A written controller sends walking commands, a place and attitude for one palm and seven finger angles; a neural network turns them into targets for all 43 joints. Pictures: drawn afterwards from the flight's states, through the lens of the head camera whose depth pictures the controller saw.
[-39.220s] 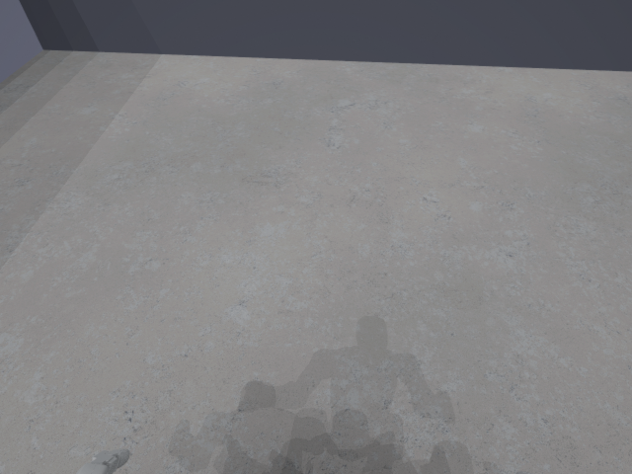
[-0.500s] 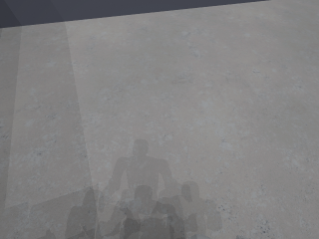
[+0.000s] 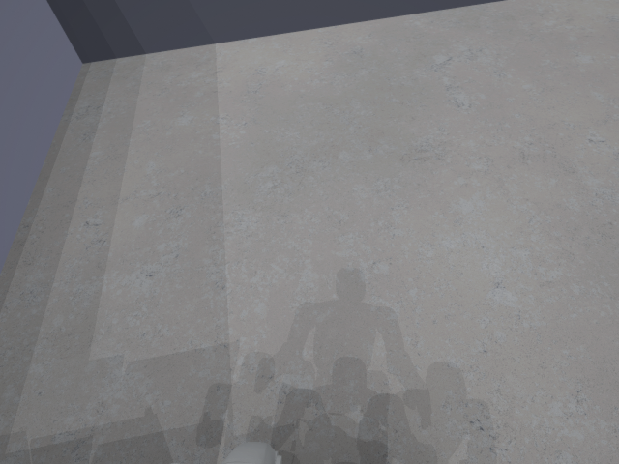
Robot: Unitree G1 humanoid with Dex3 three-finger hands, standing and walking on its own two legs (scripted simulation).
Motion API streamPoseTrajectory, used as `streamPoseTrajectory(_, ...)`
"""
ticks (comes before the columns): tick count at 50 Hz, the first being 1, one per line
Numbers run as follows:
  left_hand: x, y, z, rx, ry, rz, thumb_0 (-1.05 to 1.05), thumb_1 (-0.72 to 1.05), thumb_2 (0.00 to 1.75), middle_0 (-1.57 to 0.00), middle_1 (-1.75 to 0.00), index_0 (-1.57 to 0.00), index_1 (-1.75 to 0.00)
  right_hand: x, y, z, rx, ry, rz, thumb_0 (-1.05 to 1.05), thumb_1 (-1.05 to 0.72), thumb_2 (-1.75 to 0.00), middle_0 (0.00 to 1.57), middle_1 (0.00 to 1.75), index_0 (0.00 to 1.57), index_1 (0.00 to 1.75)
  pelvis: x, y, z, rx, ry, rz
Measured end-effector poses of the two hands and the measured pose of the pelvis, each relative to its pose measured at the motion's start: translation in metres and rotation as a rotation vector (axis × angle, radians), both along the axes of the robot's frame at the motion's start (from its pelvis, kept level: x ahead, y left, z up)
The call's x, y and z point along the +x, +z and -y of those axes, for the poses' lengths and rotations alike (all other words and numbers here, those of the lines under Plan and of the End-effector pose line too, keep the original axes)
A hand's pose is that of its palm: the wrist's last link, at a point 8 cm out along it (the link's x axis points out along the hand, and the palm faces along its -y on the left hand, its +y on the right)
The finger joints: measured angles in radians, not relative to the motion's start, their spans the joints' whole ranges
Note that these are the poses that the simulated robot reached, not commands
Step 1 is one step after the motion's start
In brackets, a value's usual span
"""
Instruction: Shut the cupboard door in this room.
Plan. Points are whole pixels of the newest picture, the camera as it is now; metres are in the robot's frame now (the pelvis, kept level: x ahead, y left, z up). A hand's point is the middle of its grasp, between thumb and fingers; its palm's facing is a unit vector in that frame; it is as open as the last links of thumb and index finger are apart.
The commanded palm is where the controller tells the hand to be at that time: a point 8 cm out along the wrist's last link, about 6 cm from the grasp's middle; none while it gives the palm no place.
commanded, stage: turn or walk to find it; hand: left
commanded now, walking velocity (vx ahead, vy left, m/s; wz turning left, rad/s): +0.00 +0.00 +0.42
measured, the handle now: out of the picture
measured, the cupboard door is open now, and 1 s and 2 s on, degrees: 90 91 91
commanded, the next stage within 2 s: none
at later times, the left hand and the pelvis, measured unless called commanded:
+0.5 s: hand out of the picture +0.00 +0.26 -0.18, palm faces +0.25 -0.95 -0.19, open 7.3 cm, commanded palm none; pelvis +0.00 +0.06 +0.00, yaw +11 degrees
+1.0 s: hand out of the picture +0.01 +0.20 -0.15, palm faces +0.42 -0.87 -0.26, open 7.4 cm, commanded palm none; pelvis +0.01 +0.00 +0.00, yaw +25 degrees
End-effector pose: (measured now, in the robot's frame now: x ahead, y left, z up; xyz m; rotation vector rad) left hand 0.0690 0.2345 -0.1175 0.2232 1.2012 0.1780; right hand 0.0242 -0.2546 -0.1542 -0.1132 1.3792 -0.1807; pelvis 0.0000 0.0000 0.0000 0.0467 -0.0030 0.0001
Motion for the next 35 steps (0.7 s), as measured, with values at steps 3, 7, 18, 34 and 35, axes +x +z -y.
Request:
streamPoseTrajectory(3, -0.023, -0.006, -0.007, -0.012, 0.049, -0.035, 0.0, 0.9, 0.9, -0.2, -0.3, -0.2, -0.3, 0.02, 0.004, -0.004, -0.012, 0.052, 0.013, 0.01, -0.91, -0.9, 0.2, 0.3, 0.2, 0.3, 0.0, 0.0, -0.003, -0.002, 0.027, -0.001)
streamPoseTrajectory(7, -0.059, -0.018, -0.023, -0.03, 0.123, -0.09, 0.0, 0.9, 0.9, -0.2, -0.3, -0.2, -0.3, 0.057, 0.01, -0.019, -0.037, 0.133, 0.068, 0.01, -0.91, -0.9, 0.2, 0.3, 0.2, 0.3, -0.001, -0.004, -0.014, -0.019, 0.063, -0.001)
streamPoseTrajectory(18, -0.105, -0.038, -0.074, -0.07, 0.257, -0.175, 0.01, 0.91, 0.9, -0.19, -0.3, -0.2, -0.3, 0.119, 0.04, -0.08, -0.093, 0.282, 0.245, 0.01, -0.91, -0.9, 0.2, 0.3, 0.2, 0.3, -0.003, -0.004, -0.052, -0.074, 0.144, 0.014)
streamPoseTrajectory(34, -0.051, -0.016, -0.057, -0.045, 0.275, -0.01, 0.01, 0.91, 0.9, -0.19, -0.3, -0.2, -0.3, 0.064, 0.015, -0.067, -0.025, 0.285, 0.047, 0.01, -0.91, -0.9, 0.2, 0.3, 0.2, 0.3, -0.001, 0.0, -0.033, -0.06, 0.267, -0.009)
streamPoseTrajectory(35, -0.047, -0.014, -0.053, -0.037, 0.275, 0.006, 0.01, 0.91, 0.9, -0.19, -0.3, -0.2, -0.3, 0.061, 0.011, -0.062, -0.02, 0.284, 0.032, 0.01, -0.91, -0.9, 0.2, 0.3, 0.2, 0.3, -0.001, -0.001, -0.029, -0.056, 0.276, -0.011)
